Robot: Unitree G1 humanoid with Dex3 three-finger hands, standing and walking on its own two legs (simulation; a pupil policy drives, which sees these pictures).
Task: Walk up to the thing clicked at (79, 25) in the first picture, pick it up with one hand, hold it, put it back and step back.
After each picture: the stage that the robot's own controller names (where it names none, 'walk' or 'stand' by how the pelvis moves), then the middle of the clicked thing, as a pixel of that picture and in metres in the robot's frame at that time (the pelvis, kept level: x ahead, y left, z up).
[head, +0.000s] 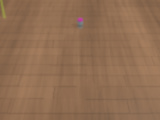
stand; (80, 23) +1.71 -0.03 -0.72
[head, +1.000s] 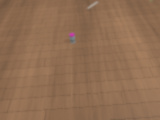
walk; (72, 38) +1.57 +0.18 -0.70
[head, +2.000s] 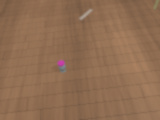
walk; (62, 66) +1.00 +0.27 -0.71
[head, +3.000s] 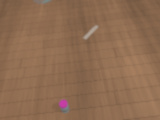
walk; (64, 106) +0.57 +0.20 -0.72
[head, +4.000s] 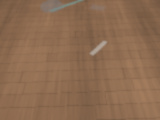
stand; out of the picture +0.38 +0.16 -0.71
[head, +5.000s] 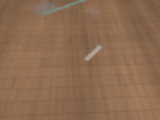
stand; out of the picture +0.33 +0.15 -0.72
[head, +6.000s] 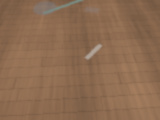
stand; out of the picture +0.33 +0.15 -0.73
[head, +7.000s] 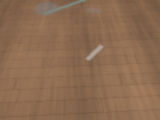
stand; out of the picture +0.32 +0.16 -0.73
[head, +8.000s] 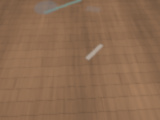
stand; out of the picture +0.32 +0.16 -0.73
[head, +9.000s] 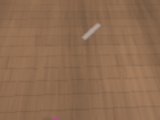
go down; out of the picture +0.34 +0.16 -0.70
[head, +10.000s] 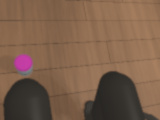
go down; (24, 65) +0.41 +0.18 -0.29
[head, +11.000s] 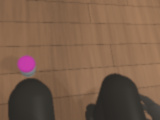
close in; (27, 66) +0.41 +0.18 -0.29
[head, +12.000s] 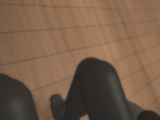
close in; out of the picture +0.41 +0.22 -0.22
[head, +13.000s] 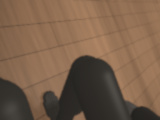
close; out of the picture +0.40 +0.23 -0.22
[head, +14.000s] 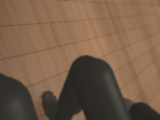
lift; out of the picture +0.37 +0.21 -0.22
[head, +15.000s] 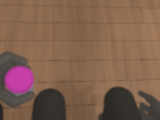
lift; (21, 84) +0.31 +0.20 -0.03
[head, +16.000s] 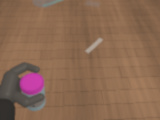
hold; (33, 92) +0.31 +0.16 +0.04
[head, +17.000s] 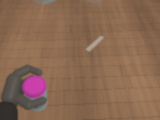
hold; (36, 94) +0.31 +0.16 +0.02
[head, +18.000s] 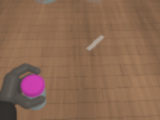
hold; (34, 93) +0.31 +0.16 +0.02
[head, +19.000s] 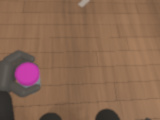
crouch; (29, 79) +0.36 +0.17 -0.04
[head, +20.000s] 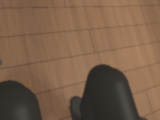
lower; out of the picture +0.41 +0.22 -0.17
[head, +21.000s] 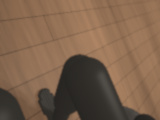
lower; out of the picture +0.42 +0.24 -0.23
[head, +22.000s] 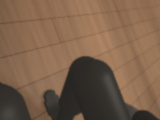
lower; out of the picture +0.41 +0.26 -0.22
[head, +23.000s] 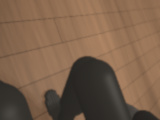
lower; out of the picture +0.40 +0.25 -0.22
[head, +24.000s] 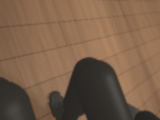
rest; out of the picture +0.40 +0.25 -0.21
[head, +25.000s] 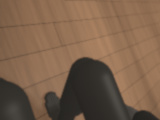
open; out of the picture +0.39 +0.23 -0.23
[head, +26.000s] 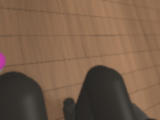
stand; out of the picture +0.39 +0.21 -0.25
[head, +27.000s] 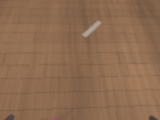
stand; out of the picture +0.34 +0.14 -0.62
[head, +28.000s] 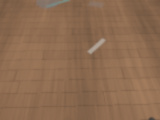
stand; out of the picture +0.34 +0.15 -0.66
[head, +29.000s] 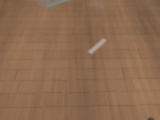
stand; out of the picture +0.34 +0.14 -0.67
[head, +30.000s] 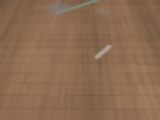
stand; out of the picture +0.36 +0.13 -0.72
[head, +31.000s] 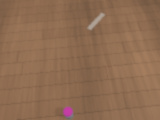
walk; (68, 113) +0.39 +0.11 -0.70
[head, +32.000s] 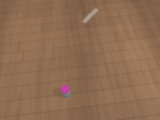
walk; (65, 91) +0.60 +0.15 -0.70
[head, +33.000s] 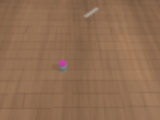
stand; (62, 66) +0.93 +0.13 -0.70
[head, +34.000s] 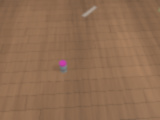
stand; (63, 66) +0.94 +0.17 -0.71
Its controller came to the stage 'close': yes
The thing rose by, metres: 0.73
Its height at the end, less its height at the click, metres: +0.00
